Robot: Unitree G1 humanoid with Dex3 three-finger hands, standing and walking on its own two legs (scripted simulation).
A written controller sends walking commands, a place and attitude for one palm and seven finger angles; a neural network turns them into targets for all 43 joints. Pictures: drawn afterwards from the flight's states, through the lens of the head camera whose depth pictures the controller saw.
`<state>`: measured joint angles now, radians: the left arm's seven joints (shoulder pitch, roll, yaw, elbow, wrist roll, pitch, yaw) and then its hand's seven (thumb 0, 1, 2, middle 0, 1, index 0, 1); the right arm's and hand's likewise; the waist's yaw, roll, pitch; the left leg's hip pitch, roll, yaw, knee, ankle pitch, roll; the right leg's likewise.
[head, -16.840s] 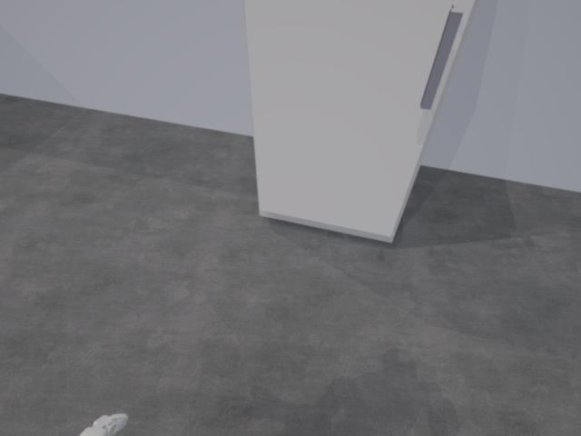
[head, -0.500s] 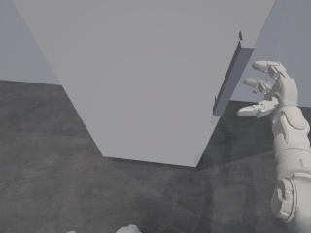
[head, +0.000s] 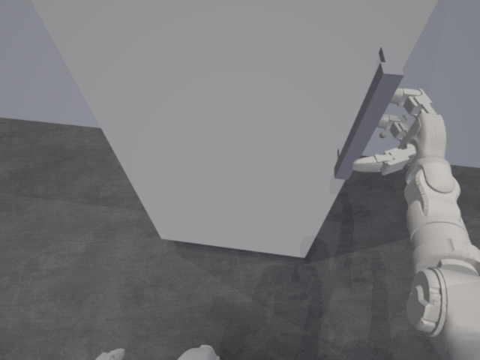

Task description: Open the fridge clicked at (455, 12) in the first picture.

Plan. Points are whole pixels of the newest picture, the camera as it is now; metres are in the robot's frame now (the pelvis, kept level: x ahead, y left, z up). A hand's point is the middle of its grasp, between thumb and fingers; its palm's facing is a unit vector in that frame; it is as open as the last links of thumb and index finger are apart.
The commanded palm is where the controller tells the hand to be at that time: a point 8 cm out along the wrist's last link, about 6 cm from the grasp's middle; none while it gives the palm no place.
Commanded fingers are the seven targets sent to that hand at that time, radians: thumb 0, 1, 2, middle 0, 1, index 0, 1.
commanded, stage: feel for the door with the fingertips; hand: right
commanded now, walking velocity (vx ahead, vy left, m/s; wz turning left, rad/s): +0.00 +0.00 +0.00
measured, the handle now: (360, 121) +0.52 -0.12 +0.11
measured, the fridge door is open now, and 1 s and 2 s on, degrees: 0 0 0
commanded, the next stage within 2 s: slide the fingers in behind the handle in 0.08 s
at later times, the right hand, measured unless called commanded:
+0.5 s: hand (376, 140) +0.47 -0.15 +0.11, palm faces -0.04 +1.00 +0.01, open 13.9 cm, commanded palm +0.44 -0.20 +0.12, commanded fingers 0.00 0.50 -0.30 0.30 1.20 0.30 1.20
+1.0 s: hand (365, 139) +0.47 -0.13 +0.11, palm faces -0.04 +1.00 +0.01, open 14.0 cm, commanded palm +0.44 -0.18 +0.12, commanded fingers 0.00 0.50 -0.30 0.30 1.20 0.30 1.20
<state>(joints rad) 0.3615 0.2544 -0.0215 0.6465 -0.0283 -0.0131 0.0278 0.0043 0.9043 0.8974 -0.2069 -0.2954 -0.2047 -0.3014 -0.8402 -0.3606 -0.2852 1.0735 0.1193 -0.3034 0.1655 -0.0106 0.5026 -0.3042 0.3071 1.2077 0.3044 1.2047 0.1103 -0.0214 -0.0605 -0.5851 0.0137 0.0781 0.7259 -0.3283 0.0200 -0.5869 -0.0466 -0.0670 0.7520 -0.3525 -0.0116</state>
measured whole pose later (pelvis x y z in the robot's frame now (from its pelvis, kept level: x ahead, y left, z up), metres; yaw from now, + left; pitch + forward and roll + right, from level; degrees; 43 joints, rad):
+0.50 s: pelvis +0.00 +0.00 +0.00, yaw +0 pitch +12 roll +1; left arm 0.40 0.27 -0.01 0.65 -0.03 -0.01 0.02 0.00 0.90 0.90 -0.21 -0.30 -0.20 -0.30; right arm -0.83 -0.34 -0.28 1.08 0.13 -0.32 0.18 -0.01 0.50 -0.30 0.32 1.22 0.32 1.21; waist 0.12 -0.02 -0.07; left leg -0.61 0.01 0.08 0.74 -0.33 0.02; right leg -0.62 -0.05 -0.07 0.77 -0.36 -0.02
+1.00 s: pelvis +0.01 +0.00 +0.00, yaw +0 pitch +11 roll +1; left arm 0.35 0.26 0.00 0.65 -0.03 -0.01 0.01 0.00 0.90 0.90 -0.21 -0.30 -0.20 -0.30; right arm -0.78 -0.26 -0.21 0.98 0.14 -0.31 0.12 -0.01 0.50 -0.30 0.30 1.20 0.30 1.20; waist 0.09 -0.02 -0.07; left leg -0.58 0.02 0.08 0.73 -0.34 0.01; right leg -0.58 -0.04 -0.07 0.75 -0.37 -0.02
